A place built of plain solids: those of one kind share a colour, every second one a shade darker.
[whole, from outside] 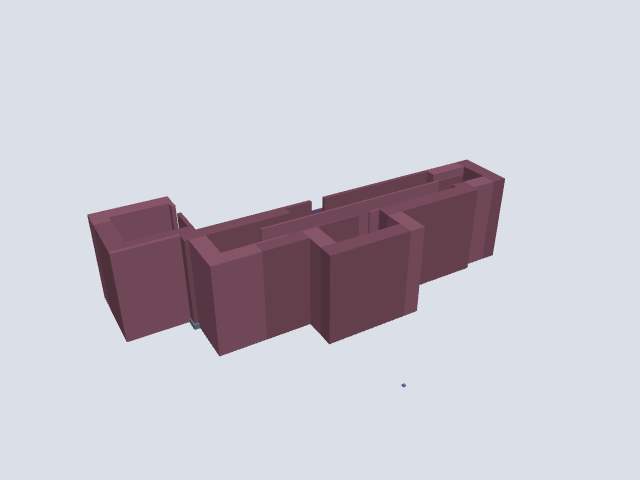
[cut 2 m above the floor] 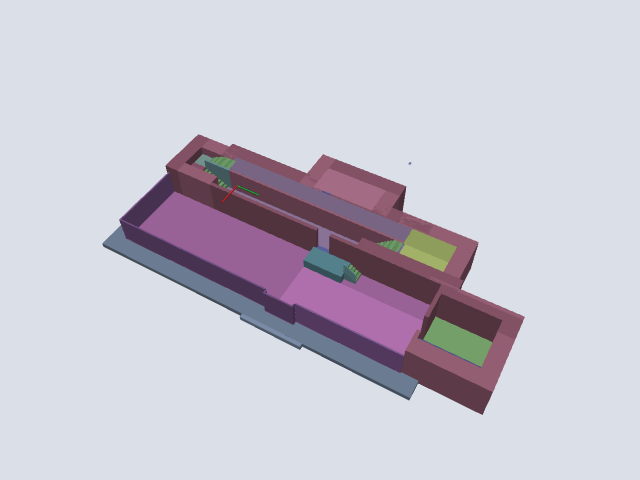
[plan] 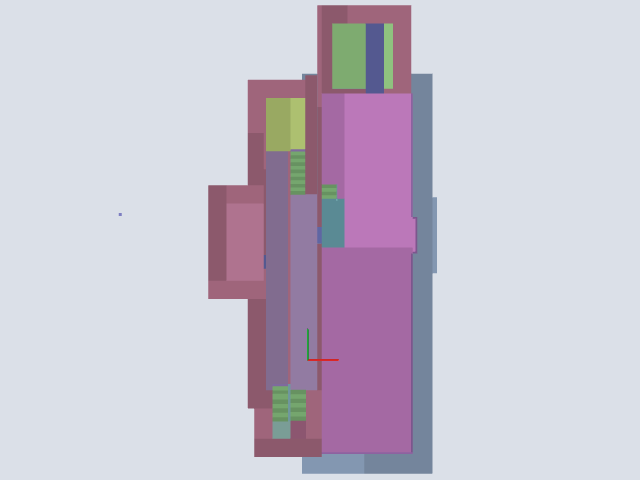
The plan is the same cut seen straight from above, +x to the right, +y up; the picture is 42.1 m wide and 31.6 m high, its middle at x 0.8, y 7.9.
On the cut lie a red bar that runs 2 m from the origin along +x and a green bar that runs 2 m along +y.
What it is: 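A small town gaol of two floors under one roof; a narrow ground-floor corridor and a narrow upper corridor, each with a row of cell doors, a day room upstairs, and a keeper's room across a walled yard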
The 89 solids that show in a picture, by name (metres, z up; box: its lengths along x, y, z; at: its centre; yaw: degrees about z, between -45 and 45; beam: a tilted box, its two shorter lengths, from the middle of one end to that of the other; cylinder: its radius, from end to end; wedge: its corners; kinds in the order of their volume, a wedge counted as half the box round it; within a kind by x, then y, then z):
{
 "wall_brick_1": {"box": [1.2, 6.3, 7.05], "at": [-5.95, 8.36, 2.32]},
 "wall_brick_2": {"box": [3.8, 1.2, 7.05], "at": [-4.65, 4.61, 2.32]},
 "wall_brick_3": {"box": [2.45, 1.2, 7.05], "at": [-4.13, 10.91, 2.32]},
 "wall_brick_4": {"box": [1.05, 4.64, 7.05], "at": [-3.43, 12.63, 2.32]},
 "wall_brick_5": {"box": [1.05, 5.9, 7.05], "at": [-3.43, 15.5, 2.32]},
 "wall_brick_6": {"box": [1.2, 7.2, 7.05], "at": [-3.35, 1.61, 2.32]},
 "wall_brick_7": {"box": [1.64, 1.2, 7.05], "at": [-3.14, -2.59, 2.32]},
 "wall_brick_8": {"box": [1.2, 3.21, 7.05], "at": [-2.92, -3.59, 2.32]},
 "wall_brick_9": {"box": [0.15, 0.8, 7.05], "at": [-2.83, 5.61, 2.32]},
 "wall_brick_10": {"box": [0.15, 8.04, 7.05], "at": [-2.83, 10.93, 2.32]},
 "wall_brick_11": {"box": [0.15, 5.9, 7.05], "at": [-2.83, 15.5, 2.32]},
 "wall_brick_12": {"box": [2.58, 1.2, 7.05], "at": [-1.47, 17.85, 2.32]},
 "wall_brick_13": {"box": [4.44, 1.2, 7.05], "at": [-1.31, -5.79, 2.32]},
 "wall_brick_14": {"box": [0.17, 2.46, 3.18], "at": [-1.22, -2.8, 4.26]},
 "wall_brick_15": {"box": [0.17, 15.33, 7.05], "at": [-1.22, 6.09, 2.32]},
 "wall_brick_16": {"box": [0.79, 7.84, 7.05], "at": [0.22, 14.83, 2.32]},
 "wall_brick_17": {"box": [1.04, 3.21, 7.05], "at": [0.39, -3.59, 2.32]},
 "wall_brick_18": {"box": [0.3, 9.65, 7.05], "at": [0.76, 2.84, 2.32]},
 "wall_brick_19": {"box": [0.3, 3.35, 7.05], "at": [0.76, 10.44, 2.32]},
 "wall_brick_20": {"box": [0.3, 9.34, 7.05], "at": [0.76, 14.08, 2.32]},
 "wall_brick_21": {"box": [0.3, 6.7, 7.05], "at": [0.76, 20.0, 2.32]},
 "wall_brick_22": {"box": [0.7, 5.5, 7.05], "at": [1.26, 20.6, 2.32]},
 "wall_brick_23": {"box": [2.9, 0.3, 7.05], "at": [2.36, 17.7, 2.32]},
 "wall_brick_24": {"box": [3.4, 1.2, 7.05], "at": [3.31, 22.75, 2.32]},
 "wall_brick_25": {"box": [3.0, 1.2, 7.05], "at": [4.11, 22.75, 2.32]},
 "wall_brick_26": {"box": [1.8, 0.3, 7.05], "at": [5.91, 17.7, 2.32]},
 "wall_brick_27": {"box": [1.2, 5.5, 7.05], "at": [6.21, 20.6, 2.32]},
 "floor_concrete_1": {"box": [0.44, 15.74, 3.85], "at": [-2.54, 5.88, 0.72]},
 "floor_concrete_2": {"box": [1.02, 15.33, 3.85], "at": [-1.81, 6.09, 0.72]},
 "floor_concrete_3": {"box": [2.2, 3.62, 1.21], "at": [-1.22, -3.38, -0.6]},
 "floor_concrete_4": {"box": [1.02, 12.49, 1.21], "at": [-0.63, 4.67, -0.6]},
 "floor_concrete_5": {"box": [0.74, 12.9, 1.21], "at": [0.24, 4.46, -0.6]},
 "yard_concrete_1": {"box": [4.1, 16.2, 0.4], "at": [1.66, 0.61, -1.05]},
 "yard_concrete_2": {"box": [4.1, 9.54, 0.4], "at": [1.66, 14.08, -1.05]},
 "yard_concrete_3": {"box": [7.1, 26.34, 0.4], "at": [4.66, 5.68, -1.05]},
 "yard_concrete_4": {"box": [2.9, 5.0, 0.4], "at": [7.06, 8.21, -1.05]},
 "yard_yard_concrete_1": {"box": [1.5, 6.94, 0.4], "at": [1.66, 14.08, -1.0]},
 "yard_yard_concrete_2": {"box": [6.0, 13.61, 0.4], "at": [3.91, 0.61, -1.0]},
 "yard_yard_concrete_3": {"box": [4.5, 10.14, 0.4], "at": [4.66, 12.48, -1.0]},
 "yard_yard_concrete_4": {"box": [0.3, 2.4, 0.4], "at": [7.06, 8.21, -1.0]},
 "floor_dayroom_lino_1": {"box": [2.45, 5.1, 3.85], "at": [-4.13, 7.76, 0.72]},
 "floor_landing_metal_1": {"box": [1.62, 3.5, 3.85], "at": [-1.95, 15.5, 0.72]},
 "floor_landing_metal_2": {"box": [0.96, 3.38, 3.85], "at": [-0.66, 15.56, 0.72]},
 "step_1": {"box": [1.02, 0.38, 1.45], "at": [-1.81, -3.87, 0.68]},
 "step_2": {"box": [1.02, 0.38, 1.61], "at": [-1.81, -3.58, 0.75]},
 "step_3": {"box": [1.02, 0.38, 1.76], "at": [-1.81, -3.28, 0.83]},
 "step_4": {"box": [1.02, 0.38, 1.92], "at": [-1.81, -2.99, 0.91]},
 "step_5": {"box": [1.02, 0.38, 2.08], "at": [-1.81, -2.7, 0.99]},
 "step_6": {"box": [1.02, 0.38, 2.23], "at": [-1.81, -2.41, 1.07]},
 "step_7": {"box": [1.02, 0.38, 2.39], "at": [-1.81, -2.12, 1.14]},
 "step_8": {"box": [1.02, 0.38, 2.54], "at": [-1.81, -1.83, 1.22]},
 "step_9": {"box": [0.96, 0.33, 0.25], "at": [-0.66, 11.04, 0.08]},
 "step_10": {"box": [0.96, 0.33, 0.46], "at": [-0.66, 11.28, 0.18]},
 "step_11": {"box": [0.96, 0.33, 0.66], "at": [-0.66, 11.52, 0.28]},
 "step_12": {"box": [0.96, 0.33, 0.87], "at": [-0.66, 11.75, 0.38]},
 "step_13": {"box": [0.96, 0.33, 1.07], "at": [-0.66, 11.99, 0.48]},
 "step_14": {"box": [0.96, 0.33, 1.27], "at": [-0.66, 12.23, 0.59]},
 "step_15": {"box": [0.96, 0.33, 1.48], "at": [-0.66, 12.46, 0.69]},
 "step_16": {"box": [0.96, 0.33, 1.68], "at": [-0.66, 12.7, 0.79]},
 "step_17": {"box": [0.96, 0.33, 1.88], "at": [-0.66, 12.94, 0.89]},
 "step_18": {"box": [0.96, 0.33, 2.09], "at": [-0.66, 13.17, 0.99]},
 "step_19": {"box": [0.96, 0.33, 2.29], "at": [-0.66, 13.41, 1.1]},
 "step_20": {"box": [0.96, 0.33, 2.5], "at": [-0.66, 13.65, 1.2]},
 "step_21": {"box": [1.02, 0.38, 1.14], "at": [-0.63, -3.9, 0.52]},
 "step_22": {"box": [1.02, 0.38, 0.99], "at": [-0.63, -3.61, 0.44]},
 "step_23": {"box": [1.02, 0.38, 0.83], "at": [-0.63, -3.32, 0.36]},
 "step_24": {"box": [1.02, 0.38, 0.67], "at": [-0.63, -3.03, 0.29]},
 "step_25": {"box": [1.02, 0.38, 0.52], "at": [-0.63, -2.73, 0.21]},
 "step_26": {"box": [1.02, 0.38, 0.36], "at": [-0.63, -2.44, 0.13]},
 "step_27": {"box": [1.02, 0.38, 0.21], "at": [-0.63, -2.15, 0.05]},
 "step_28": {"box": [0.97, 0.3, 0.69], "at": [1.4, 10.7, -0.51]},
 "step_29": {"box": [0.97, 0.3, 0.53], "at": [1.4, 10.93, -0.59]},
 "step_30": {"box": [0.97, 0.3, 0.37], "at": [1.4, 11.17, -0.67]},
 "step_31": {"box": [0.97, 0.3, 0.21], "at": [1.4, 11.41, -0.75]},
 "fence_metal_1": {"box": [6.0, 0.12, 2.6], "at": [3.91, -6.13, 0.1]},
 "fence_metal_2": {"box": [0.12, 13.2, 2.6], "at": [6.85, 0.41, 0.1]},
 "fence_metal_3": {"box": [0.12, 8.15, 2.6], "at": [6.85, 13.49, 0.1]},
 "fence_metal_4": {"box": [0.12, 2.4, 2.6], "at": [7.15, 8.21, 0.1]},
 "floor_stoop_stone_1": {"box": [1.5, 3.2, 1.21], "at": [1.66, 9.01, -0.6]},
 "floor_keeper_lino_1": {"box": [2.2, 4.3, 0.4], "at": [2.71, 20.0, -1.0]},
 "floor_keeper_lino_2": {"box": [0.6, 4.3, 0.4], "at": [5.31, 20.0, -1.0]},
 "floor_sill_concrete_1": {"box": [0.3, 1.1, 1.21], "at": [0.76, 8.21, -0.6]},
 "floor_sill_concrete_2": {"box": [1.2, 4.6, 0.4], "at": [4.41, 19.85, -1.0]},
 "floor_1": {"box": [1.19, 1.16, 1.3], "at": [-1.73, -4.61, 0.6]},
 "floor_l1a_1": {"box": [1.02, 1.19, 1.3], "at": [-0.63, -4.6, 0.6]},
 "wall_1": {"box": [0.17, 2.45, 2.72], "at": [-1.22, -2.8, 1.31]},
 "wall_2": {"wedge": [[1.88, 10.61, -0.85], [1.88, 10.61, 0.07], [1.88, 11.58, -0.85], [1.88, 11.58, -0.59], [1.93, 10.61, -0.85], [1.93, 10.61, 0.07], [1.93, 11.58, -0.85], [1.93, 11.58, -0.59]]},
 "floor_hda_1": {"box": [0.96, 0.15, 2.7], "at": [-0.66, 13.8, 1.3]},
 "rail_1": {"wedge": [[1.88, 10.61, 0.07], [1.88, 10.61, 0.92], [1.88, 11.58, -0.6], [1.88, 11.58, 0.26], [1.93, 10.61, 0.07], [1.93, 10.61, 0.92], [1.93, 11.58, -0.6], [1.93, 11.58, 0.26]]}
}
